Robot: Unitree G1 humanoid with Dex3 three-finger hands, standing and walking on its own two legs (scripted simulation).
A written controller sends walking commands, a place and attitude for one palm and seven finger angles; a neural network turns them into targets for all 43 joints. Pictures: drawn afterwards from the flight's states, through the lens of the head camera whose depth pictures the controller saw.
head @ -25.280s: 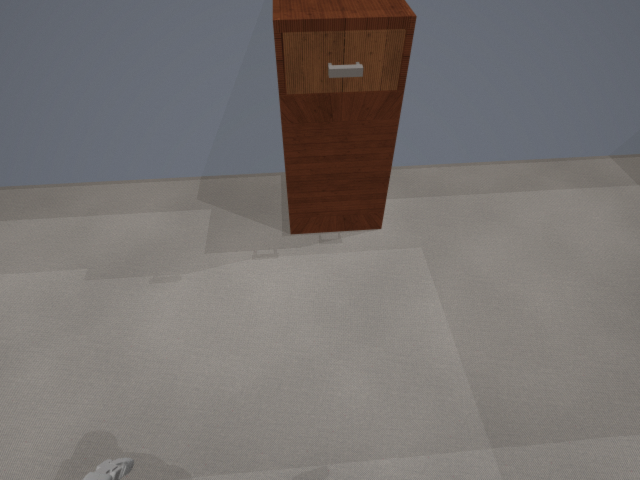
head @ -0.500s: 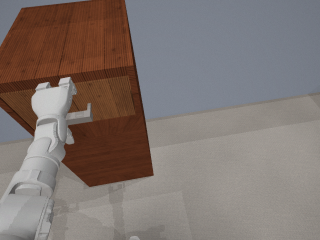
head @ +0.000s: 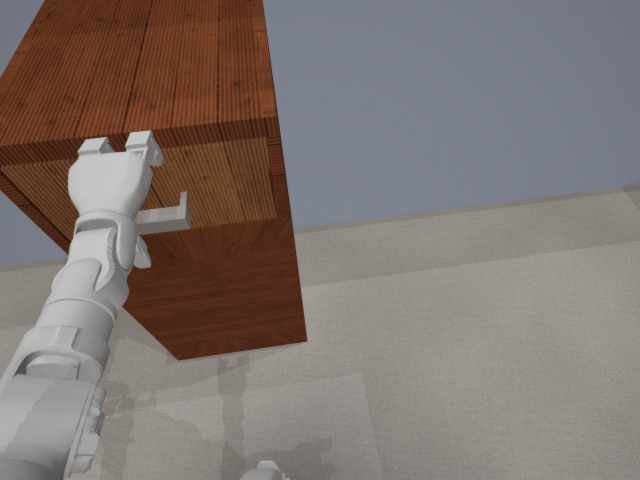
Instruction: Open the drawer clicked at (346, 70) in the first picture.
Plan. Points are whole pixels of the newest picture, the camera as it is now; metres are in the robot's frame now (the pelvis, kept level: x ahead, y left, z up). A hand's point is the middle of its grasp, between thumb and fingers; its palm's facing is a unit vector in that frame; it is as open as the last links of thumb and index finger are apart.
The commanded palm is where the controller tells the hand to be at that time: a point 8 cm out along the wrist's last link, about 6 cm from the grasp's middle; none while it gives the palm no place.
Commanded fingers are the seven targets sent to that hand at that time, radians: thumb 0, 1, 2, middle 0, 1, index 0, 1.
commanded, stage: lower the fingers behind the handle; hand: left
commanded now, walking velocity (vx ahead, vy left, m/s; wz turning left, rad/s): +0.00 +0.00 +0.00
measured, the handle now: (155, 210) +0.50 +0.26 +0.00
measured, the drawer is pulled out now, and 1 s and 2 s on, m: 0.00 0.00 0.00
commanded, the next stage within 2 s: close the thumb around the handle in 1.58 s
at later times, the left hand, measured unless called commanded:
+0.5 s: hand (143, 226) +0.45 +0.26 +0.03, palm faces +0.08 -0.04 -1.00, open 13.8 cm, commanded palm +0.43 +0.27 +0.09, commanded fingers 0.00 -0.50 0.30 -0.30 -1.20 -0.30 -1.20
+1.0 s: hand (131, 247) +0.43 +0.28 +0.00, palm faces -0.07 -0.02 -1.00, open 13.9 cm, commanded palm +0.43 +0.27 +0.05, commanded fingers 0.00 -0.50 0.30 -0.30 -1.20 -0.30 -1.20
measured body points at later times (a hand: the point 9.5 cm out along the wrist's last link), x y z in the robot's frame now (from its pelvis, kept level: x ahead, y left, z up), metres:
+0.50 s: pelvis +0.00 +0.01 -0.01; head +0.09 +0.01 +0.43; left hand +0.44 +0.26 +0.08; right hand +0.04 -0.27 -0.14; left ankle +0.04 +0.12 -0.70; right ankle -0.05 -0.13 -0.70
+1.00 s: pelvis -0.01 +0.00 -0.02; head +0.08 +0.01 +0.42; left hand +0.43 +0.28 +0.05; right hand +0.00 -0.28 -0.14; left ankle +0.04 +0.12 -0.70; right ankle -0.05 -0.13 -0.70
